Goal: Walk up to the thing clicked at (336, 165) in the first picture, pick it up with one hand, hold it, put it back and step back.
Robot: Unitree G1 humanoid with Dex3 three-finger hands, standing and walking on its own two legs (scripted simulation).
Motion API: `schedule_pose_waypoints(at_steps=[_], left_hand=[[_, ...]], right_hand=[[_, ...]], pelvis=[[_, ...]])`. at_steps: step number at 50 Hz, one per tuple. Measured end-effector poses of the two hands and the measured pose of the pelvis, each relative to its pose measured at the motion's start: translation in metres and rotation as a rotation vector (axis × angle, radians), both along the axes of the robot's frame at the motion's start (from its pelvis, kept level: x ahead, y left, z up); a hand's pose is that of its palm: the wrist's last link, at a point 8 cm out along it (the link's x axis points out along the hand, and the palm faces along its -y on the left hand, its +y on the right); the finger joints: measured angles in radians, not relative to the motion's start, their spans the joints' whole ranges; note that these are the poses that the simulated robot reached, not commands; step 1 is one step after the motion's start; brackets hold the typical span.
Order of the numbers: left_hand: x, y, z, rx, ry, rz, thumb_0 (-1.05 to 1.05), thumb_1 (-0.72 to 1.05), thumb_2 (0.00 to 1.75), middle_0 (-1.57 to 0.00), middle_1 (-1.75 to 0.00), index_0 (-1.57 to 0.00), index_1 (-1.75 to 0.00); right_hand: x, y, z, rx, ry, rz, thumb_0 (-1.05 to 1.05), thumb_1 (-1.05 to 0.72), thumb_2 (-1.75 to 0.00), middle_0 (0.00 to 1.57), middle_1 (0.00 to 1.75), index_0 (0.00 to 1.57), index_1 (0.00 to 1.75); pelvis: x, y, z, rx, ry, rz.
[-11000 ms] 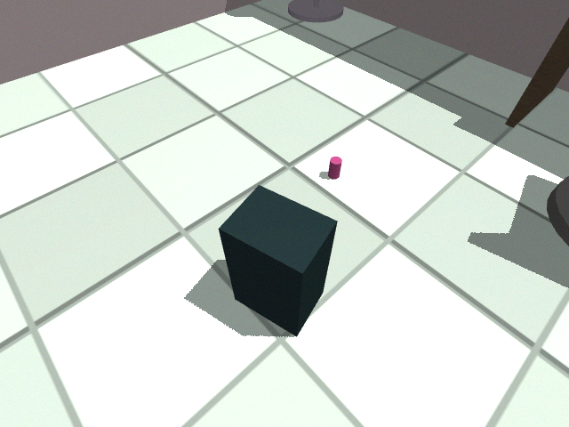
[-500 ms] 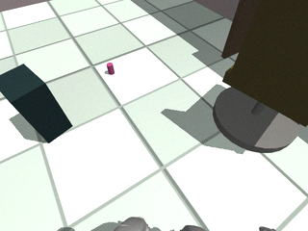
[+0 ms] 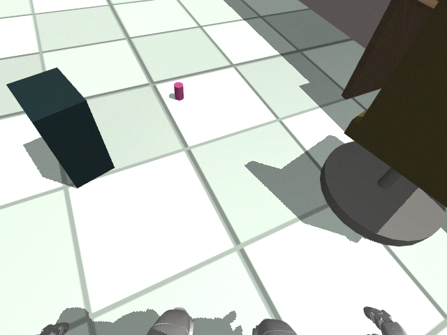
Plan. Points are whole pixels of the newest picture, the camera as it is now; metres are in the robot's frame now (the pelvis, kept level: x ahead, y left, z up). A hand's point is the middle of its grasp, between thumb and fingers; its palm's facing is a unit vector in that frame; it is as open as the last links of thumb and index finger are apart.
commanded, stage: walk up
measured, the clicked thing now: (178, 91) +1.56 +0.29 -0.69
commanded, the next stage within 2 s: stand in 1.00 s
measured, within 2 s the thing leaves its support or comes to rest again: neither
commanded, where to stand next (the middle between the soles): +0.07 -0.04 m, yaw +3 degrees
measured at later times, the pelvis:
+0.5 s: pelvis +0.00 -0.02 +0.01, yaw +4 degrees
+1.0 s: pelvis +0.01 -0.03 +0.02, yaw +7 degrees
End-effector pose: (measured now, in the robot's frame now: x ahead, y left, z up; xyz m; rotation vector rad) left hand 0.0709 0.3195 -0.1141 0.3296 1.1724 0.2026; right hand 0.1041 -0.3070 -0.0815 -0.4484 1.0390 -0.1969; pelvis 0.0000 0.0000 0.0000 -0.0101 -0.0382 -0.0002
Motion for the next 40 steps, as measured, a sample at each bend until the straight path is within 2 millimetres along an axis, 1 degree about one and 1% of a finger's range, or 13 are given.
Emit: schedule_pose_waypoints(at_steps=[2,4,7,9,11,14,21,27,34,40], left_hand=[[-0.004,-0.004,-0.001,0.01,-0.003,0.005,0.0,0.9,0.9,-0.2,-0.3,-0.2,-0.3],[-0.012,-0.011,0.001,0.015,0.0,0.014,0.0,0.9,0.9,-0.2,-0.3,-0.2,-0.3],[-0.027,-0.019,0.006,0.015,0.014,0.021,0.0,0.9,0.89,-0.2,-0.3,-0.2,-0.3],[-0.033,-0.021,0.007,0.013,0.028,0.034,0.0,0.9,0.89,-0.2,-0.3,-0.2,-0.3],[-0.035,-0.021,0.007,0.012,0.029,0.046,0.0,0.9,0.89,-0.2,-0.3,-0.2,-0.3],[-0.035,-0.023,0.008,0.009,0.023,0.053,0.0,0.9,0.89,-0.2,-0.3,-0.2,-0.3],[-0.032,-0.028,0.009,-0.011,0.03,0.066,0.0,0.9,0.89,-0.2,-0.3,-0.2,-0.3],[-0.022,-0.032,0.011,-0.027,0.019,0.085,0.0,0.9,0.89,-0.2,-0.3,-0.2,-0.3],[-0.01,-0.03,0.013,-0.028,0.001,0.107,0.0,0.9,0.89,-0.2,-0.3,-0.2,-0.3],[-0.006,-0.028,0.015,-0.025,-0.007,0.126,0.0,0.9,0.9,-0.2,-0.3,-0.2,-0.3]], right_hand=[[-0.002,-0.009,-0.005,0.001,0.009,0.001,0.01,-0.9,-0.9,0.21,0.3,0.21,0.3],[-0.005,-0.016,-0.01,0.006,0.026,-0.005,0.01,-0.9,-0.9,0.21,0.3,0.2,0.3],[-0.009,-0.02,-0.012,0.024,0.051,-0.014,0.01,-0.9,-0.9,0.21,0.3,0.2,0.3],[-0.013,-0.023,-0.014,0.031,0.057,-0.013,0.01,-0.9,-0.9,0.21,0.3,0.2,0.3],[-0.018,-0.026,-0.017,0.029,0.069,-0.017,0.01,-0.9,-0.9,0.21,0.3,0.2,0.3],[-0.024,-0.024,-0.02,0.036,0.099,-0.016,0.01,-0.91,-0.9,0.2,0.3,0.2,0.3],[-0.028,-0.016,-0.015,0.063,0.152,-0.002,0.01,-0.91,-0.9,0.21,0.3,0.2,0.3],[-0.017,-0.016,-0.011,0.059,0.167,0.009,0.01,-0.9,-0.9,0.21,0.3,0.2,0.3],[0.009,-0.015,-0.006,0.046,0.136,0.028,0.01,-0.91,-0.9,0.21,0.3,0.2,0.3],[0.027,-0.013,-0.002,0.041,0.112,0.05,0.01,-0.91,-0.9,0.21,0.3,0.2,0.3]], pelvis=[[-0.004,-0.006,-0.003,-0.004,0.002,0.007],[-0.008,-0.011,-0.003,-0.031,-0.009,0.023],[-0.009,-0.017,0.0,-0.003,-0.008,0.026],[-0.008,-0.016,0.001,0.006,-0.009,0.037],[-0.009,-0.015,0.0,0.004,-0.012,0.048],[-0.012,-0.017,0.001,-0.003,-0.016,0.046],[-0.01,-0.023,0.011,-0.005,0.001,0.067],[-0.002,-0.024,0.016,-0.013,0.008,0.08],[0.004,-0.024,0.017,-0.016,0.007,0.093],[0.005,-0.025,0.019,-0.017,0.008,0.103]])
